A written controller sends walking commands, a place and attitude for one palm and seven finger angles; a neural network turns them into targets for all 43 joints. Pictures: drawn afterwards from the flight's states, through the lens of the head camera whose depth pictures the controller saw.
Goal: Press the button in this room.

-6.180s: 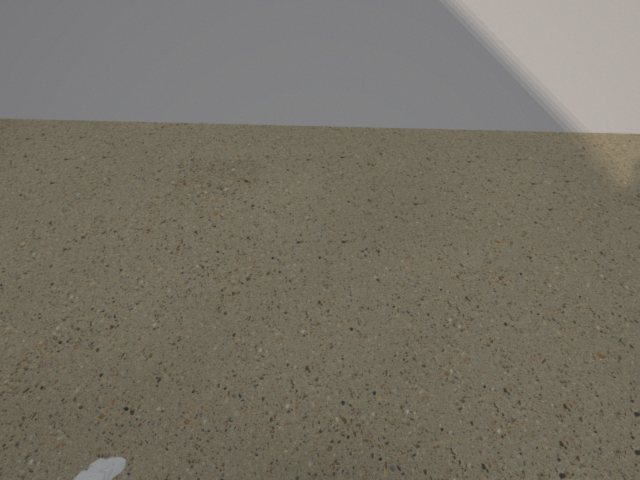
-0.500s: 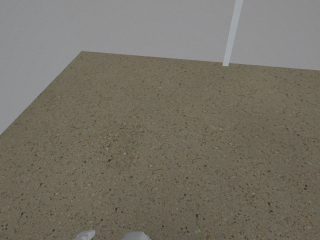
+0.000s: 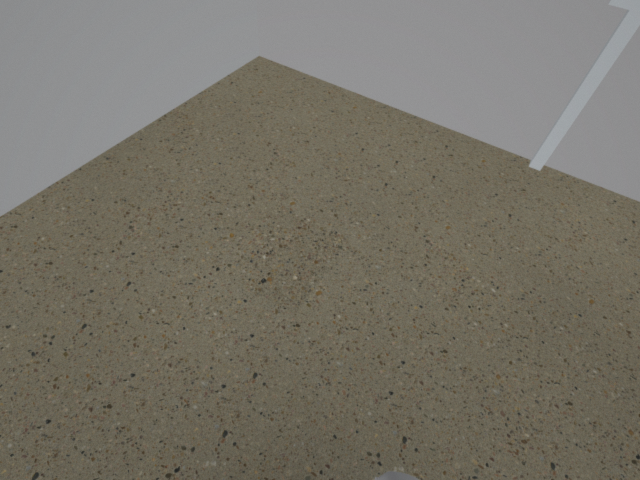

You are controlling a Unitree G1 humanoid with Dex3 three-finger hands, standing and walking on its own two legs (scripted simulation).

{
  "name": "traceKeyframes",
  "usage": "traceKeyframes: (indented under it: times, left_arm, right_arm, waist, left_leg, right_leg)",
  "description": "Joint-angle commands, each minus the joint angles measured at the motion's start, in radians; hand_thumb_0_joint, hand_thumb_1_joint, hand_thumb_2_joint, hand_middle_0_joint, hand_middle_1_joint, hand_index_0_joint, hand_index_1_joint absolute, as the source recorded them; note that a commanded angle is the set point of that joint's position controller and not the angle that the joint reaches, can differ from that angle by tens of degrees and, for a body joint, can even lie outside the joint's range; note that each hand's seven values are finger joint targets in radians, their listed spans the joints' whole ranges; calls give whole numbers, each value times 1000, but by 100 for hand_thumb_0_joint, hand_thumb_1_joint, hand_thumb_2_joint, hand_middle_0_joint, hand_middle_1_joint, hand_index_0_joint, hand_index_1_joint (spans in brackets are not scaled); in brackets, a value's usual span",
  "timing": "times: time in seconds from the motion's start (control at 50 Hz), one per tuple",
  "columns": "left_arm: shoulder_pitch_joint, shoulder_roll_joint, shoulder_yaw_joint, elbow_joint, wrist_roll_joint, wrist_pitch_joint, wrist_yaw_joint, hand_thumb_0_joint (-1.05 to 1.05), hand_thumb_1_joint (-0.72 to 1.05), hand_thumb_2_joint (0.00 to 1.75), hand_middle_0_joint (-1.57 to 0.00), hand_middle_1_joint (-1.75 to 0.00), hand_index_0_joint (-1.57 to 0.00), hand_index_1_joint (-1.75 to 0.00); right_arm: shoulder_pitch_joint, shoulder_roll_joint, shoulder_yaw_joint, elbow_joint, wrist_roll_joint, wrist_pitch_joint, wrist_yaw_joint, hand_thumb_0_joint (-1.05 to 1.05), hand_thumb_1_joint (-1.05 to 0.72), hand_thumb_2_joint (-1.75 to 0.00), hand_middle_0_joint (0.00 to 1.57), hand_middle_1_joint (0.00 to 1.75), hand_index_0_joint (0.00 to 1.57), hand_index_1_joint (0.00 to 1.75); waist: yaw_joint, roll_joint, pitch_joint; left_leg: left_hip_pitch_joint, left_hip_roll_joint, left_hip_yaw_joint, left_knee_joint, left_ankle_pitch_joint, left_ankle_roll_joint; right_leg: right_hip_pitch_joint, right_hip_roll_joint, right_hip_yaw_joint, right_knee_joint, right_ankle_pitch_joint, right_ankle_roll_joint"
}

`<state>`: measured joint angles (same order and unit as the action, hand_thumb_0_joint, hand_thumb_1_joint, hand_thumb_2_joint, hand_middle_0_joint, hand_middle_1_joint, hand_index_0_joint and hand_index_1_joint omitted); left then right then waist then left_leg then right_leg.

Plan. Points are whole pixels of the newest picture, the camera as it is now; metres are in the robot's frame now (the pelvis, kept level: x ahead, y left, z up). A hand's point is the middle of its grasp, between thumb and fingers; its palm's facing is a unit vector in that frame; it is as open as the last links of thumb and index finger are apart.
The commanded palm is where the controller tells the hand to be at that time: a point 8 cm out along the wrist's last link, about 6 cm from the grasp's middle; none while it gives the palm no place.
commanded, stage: turn or walk to find it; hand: left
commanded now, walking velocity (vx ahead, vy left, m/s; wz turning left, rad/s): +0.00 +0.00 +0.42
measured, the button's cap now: out of the picture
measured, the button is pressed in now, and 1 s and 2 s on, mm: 0 0 0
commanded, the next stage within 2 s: none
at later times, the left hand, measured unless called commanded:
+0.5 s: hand out of the picture +0.03 +0.16 -0.15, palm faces +0.22 -0.94 -0.26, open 7.4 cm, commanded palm none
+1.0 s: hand out of the picture -0.11 +0.22 -0.17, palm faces +0.45 -0.85 -0.25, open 7.4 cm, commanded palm none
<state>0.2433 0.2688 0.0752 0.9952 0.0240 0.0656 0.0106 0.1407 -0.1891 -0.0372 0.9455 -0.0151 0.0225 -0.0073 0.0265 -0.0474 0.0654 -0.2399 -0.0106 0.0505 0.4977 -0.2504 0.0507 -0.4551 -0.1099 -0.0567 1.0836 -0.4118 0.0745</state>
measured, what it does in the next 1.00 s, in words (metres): steps on the spot, turning left: right foot, then left foot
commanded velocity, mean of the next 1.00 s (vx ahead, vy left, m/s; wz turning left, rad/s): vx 0.00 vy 0.00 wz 0.42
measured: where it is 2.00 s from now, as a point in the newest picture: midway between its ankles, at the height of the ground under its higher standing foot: outside the picture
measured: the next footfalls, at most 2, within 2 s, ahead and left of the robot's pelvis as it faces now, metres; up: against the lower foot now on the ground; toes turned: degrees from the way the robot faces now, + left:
right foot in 0.32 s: +0.03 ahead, -0.14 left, +0.00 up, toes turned +5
left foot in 0.76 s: -0.06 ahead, +0.11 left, +0.00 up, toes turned +25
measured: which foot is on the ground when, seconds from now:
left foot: down 0.00-0.32, up 0.34-0.74, down 0.76-1.00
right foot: up 0.00-0.30, down 0.32-0.76, up 0.78-1.00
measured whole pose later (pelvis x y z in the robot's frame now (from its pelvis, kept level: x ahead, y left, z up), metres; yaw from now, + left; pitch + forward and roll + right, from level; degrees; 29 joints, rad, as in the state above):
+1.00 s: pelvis -0.06 +0.00 +0.00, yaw +25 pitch +0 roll -1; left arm 0.21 0.26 0.07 0.97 0.02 0.06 0.01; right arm 0.15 -0.19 -0.04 0.95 -0.02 0.02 -0.01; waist 0.01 -0.03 0.07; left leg -0.23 -0.02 0.01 0.47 -0.24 0.04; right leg -0.44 -0.09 -0.05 1.02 -0.43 0.08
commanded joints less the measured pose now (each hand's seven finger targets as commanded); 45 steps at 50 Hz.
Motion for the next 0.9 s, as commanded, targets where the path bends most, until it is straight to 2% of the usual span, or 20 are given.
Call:
traceKeyframes:
  times: [0.0,0.14,0.2,0.26,0.28,0.3,0.32,0.34,0.36,0.4,0.42,0.6,0.66,0.7,0.72,0.74,0.76,0.8,0.84,0.88]
  left_arm:
    - [-10,53,5,-83,-5,-30,3,0,90,90,-20,-30,-20,-30]
    - [-83,26,-2,-136,-10,-35,9,0,90,90,-20,-30,-20,-30]
    - [-62,23,-4,-138,-14,-42,11,0,90,90,-20,-30,-20,-30]
    - [26,32,0,-121,-17,-52,18,0,90,90,-20,-30,-20,-30]
    - [56,66,8,-116,-11,-62,21,0,90,90,-20,-30,-20,-30]
    - [71,153,24,-120,5,-71,29,0,90,90,-20,-30,-20,-30]
    - [45,187,23,-141,2,-65,27,0,90,90,-20,-30,-20,-30]
    - [-2,163,29,-156,-5,-69,30,0,90,90,-20,-30,-20,-30]
    - [-50,130,18,-165,-6,-69,28,0,90,90,-20,-30,-20,-30]
    - [-113,73,0,-173,-8,-72,25,0,90,90,-20,-30,-20,-30]
    - [-101,64,-3,-171,-7,-78,25,0,90,90,-20,-30,-20,-30]
    - [45,127,18,-91,8,-71,21,0,90,90,-20,-30,-20,-30]
    - [39,152,26,-81,8,-64,21,0,90,90,-20,-30,-20,-30]
    - [14,139,26,-79,-2,-56,19,0,90,90,-20,-30,-20,-30]
    - [23,107,21,-93,-11,-48,16,0,90,90,-20,-30,-20,-30]
    - [17,38,7,-131,-15,-43,9,0,90,90,-20,-30,-20,-30]
    - [-51,43,-5,-147,-5,-31,15,0,90,90,-20,-30,-20,-30]
    - [-91,53,3,-130,-8,-26,10,0,90,90,-20,-30,-20,-30]
    - [-47,46,5,-97,-5,-33,-1,0,90,90,-20,-30,-20,-30]
    - [-32,46,0,-91,-8,-34,-1,0,90,90,-20,-30,-20,-30]
  right_arm:
    - [61,-199,-49,-45,1,-20,-11,0,-90,-90,20,30,20,30]
    - [96,-207,-63,-47,-10,-7,-6,0,-90,-90,20,30,20,30]
    - [84,-208,-67,-52,-12,-3,-3,0,-90,-90,20,30,20,30]
    - [54,-194,-69,-66,-6,1,0,0,-90,-90,20,30,20,30]
    - [55,-165,-66,-71,1,1,5,0,-90,-90,20,30,20,30]
    - [70,-102,-58,-88,8,1,12,0,-90,-90,20,30,20,30]
    - [53,-114,-63,-105,-2,7,11,0,-90,-90,20,30,20,30]
    - [54,-137,-72,-89,-12,25,10,0,-90,-90,20,30,20,30]
    - [61,-143,-77,-66,-11,32,16,0,-90,-90,20,30,20,30]
    - [116,-125,-73,-27,-10,38,26,0,-90,-90,20,30,20,30]
    - [131,-117,-69,-16,-11,38,27,0,-90,-90,20,30,20,30]
    - [3,-91,-41,-38,2,25,23,0,-90,-90,20,30,20,30]
    - [32,-92,-35,-35,8,15,17,0,-90,-90,20,30,20,30]
    - [91,-111,-38,-21,6,3,17,0,-90,-90,20,30,20,30]
    - [132,-171,-49,-16,1,-9,17,0,-90,-90,20,30,20,30]
    - [162,-271,-72,-21,-6,-12,14,0,-90,-90,20,30,20,30]
    - [199,-294,-77,-4,-6,-5,7,0,-90,-90,20,30,20,30]
    - [113,-245,-64,-18,-7,-7,-10,0,-90,-90,20,30,20,30]
    - [42,-207,-49,-39,-7,-15,-13,0,-90,-90,20,30,20,30]
    - [48,-207,-48,-43,-3,-19,-12,0,-90,-90,20,30,20,30]
  waist:
    - [-37,166,-96]
    - [-68,189,-89]
    - [-57,217,-104]
    - [-6,170,-126]
    - [9,89,-135]
    - [14,-160,-132]
    - [17,-192,-93]
    - [2,-221,-67]
    - [-23,-149,-17]
    - [-67,-81,9]
    - [-62,-90,-2]
    - [24,-145,-55]
    - [8,-170,-86]
    - [-33,-105,-113]
    - [-58,63,-148]
    - [-70,358,-124]
    - [-106,319,-129]
    - [-75,297,-76]
    - [-39,204,-72]
    - [-40,179,-91]
  left_leg:
    - [146,244,-245,-193,382,102]
    - [116,245,-347,-171,346,128]
    - [71,225,-379,-148,365,120]
    - [-60,173,-376,-84,267,74]
    - [-158,113,-326,-9,145,22]
    - [-339,-21,-178,185,-104,-51]
    - [-342,-55,-117,403,-305,-72]
    - [-335,-18,-161,544,-292,-70]
    - [-330,-5,-154,643,-228,-73]
    - [-319,19,-122,712,-117,-89]
    - [-317,24,-106,719,-92,-101]
    - [-218,41,-2,349,-220,-119]
    - [-119,31,36,200,-185,-104]
    - [42,36,37,-37,2,-90]
    - [183,127,-76,-130,156,-55]
    - [259,374,-383,-160,481,54]
    - [169,422,-403,-181,446,127]
    - [99,342,-347,-185,317,123]
    - [105,268,-254,-169,383,99]
    - [137,250,-229,-160,455,101]
  right_leg:
    - [-77,0,34,-12,33,15]
    - [-5,39,35,-219,-38,7]
    - [86,67,26,-343,-23,-7]
    - [295,74,16,-608,154,-19]
    - [410,6,75,-731,198,-37]
    - [498,-227,321,-814,179,-121]
    - [359,-374,395,-844,205,-218]
    - [258,-343,383,-867,141,-227]
    - [201,-285,318,-868,116,-210]
    - [186,-197,152,-828,207,-171]
    - [214,-182,111,-816,266,-167]
    - [370,-238,38,-712,560,-213]
    - [354,-249,13,-651,605,-200]
    - [285,-216,-46,-539,532,-131]
    - [156,-157,-100,-394,363,-72]
    - [-93,-29,-132,-200,-135,0]
    - [-71,-12,-40,-62,-237,-8]
    - [-116,-21,30,39,-118,-11]
    - [-93,-11,27,32,-22,-3]
    - [-74,0,23,-11,-5,6]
